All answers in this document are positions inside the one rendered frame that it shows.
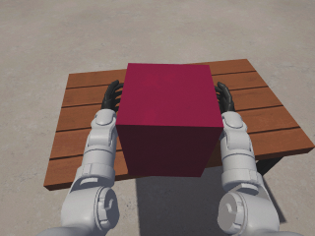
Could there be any right robot hand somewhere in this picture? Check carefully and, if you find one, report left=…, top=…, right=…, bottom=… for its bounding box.
left=214, top=82, right=235, bottom=115

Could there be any robot left forearm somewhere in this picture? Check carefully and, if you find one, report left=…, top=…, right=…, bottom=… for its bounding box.
left=60, top=108, right=118, bottom=226

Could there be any left robot hand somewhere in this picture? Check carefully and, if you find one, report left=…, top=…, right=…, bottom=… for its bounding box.
left=100, top=80, right=124, bottom=113

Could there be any table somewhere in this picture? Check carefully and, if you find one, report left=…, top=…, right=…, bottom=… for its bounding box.
left=43, top=59, right=315, bottom=191

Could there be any right robot upper arm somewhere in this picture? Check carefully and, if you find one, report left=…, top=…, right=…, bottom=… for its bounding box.
left=217, top=191, right=304, bottom=236

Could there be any left robot upper arm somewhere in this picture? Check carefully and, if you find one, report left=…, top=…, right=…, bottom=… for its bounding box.
left=35, top=186, right=120, bottom=236

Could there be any robot right forearm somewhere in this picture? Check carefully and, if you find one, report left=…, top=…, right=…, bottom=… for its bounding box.
left=219, top=111, right=280, bottom=227

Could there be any carton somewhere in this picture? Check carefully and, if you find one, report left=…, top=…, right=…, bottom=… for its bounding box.
left=115, top=63, right=224, bottom=177

